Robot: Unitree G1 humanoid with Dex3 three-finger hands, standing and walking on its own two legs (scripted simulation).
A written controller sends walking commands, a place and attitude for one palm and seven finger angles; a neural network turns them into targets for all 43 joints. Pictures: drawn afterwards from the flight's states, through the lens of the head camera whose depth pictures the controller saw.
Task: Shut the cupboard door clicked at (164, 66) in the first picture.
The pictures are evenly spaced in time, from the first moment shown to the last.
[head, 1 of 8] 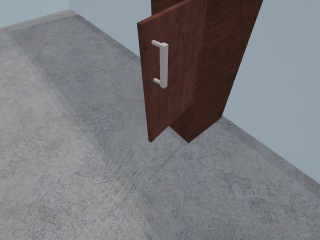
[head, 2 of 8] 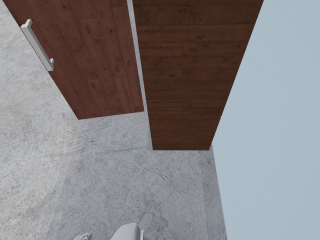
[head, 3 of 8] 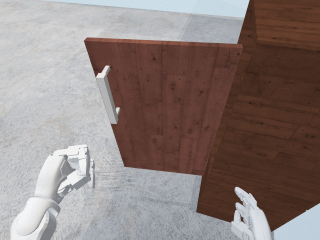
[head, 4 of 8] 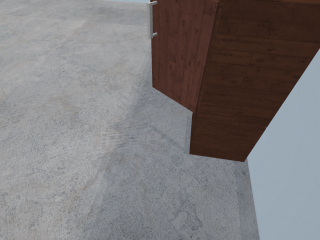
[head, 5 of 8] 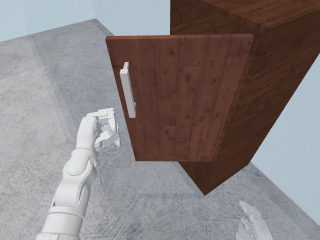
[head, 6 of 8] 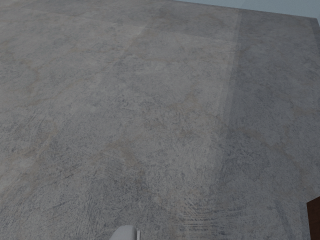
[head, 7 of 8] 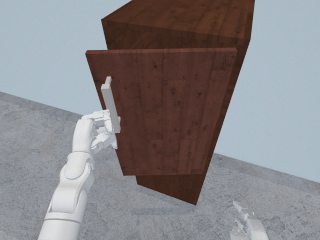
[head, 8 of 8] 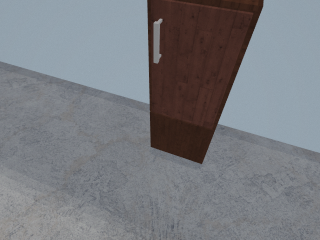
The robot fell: no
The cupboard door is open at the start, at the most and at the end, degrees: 99 99 0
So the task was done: yes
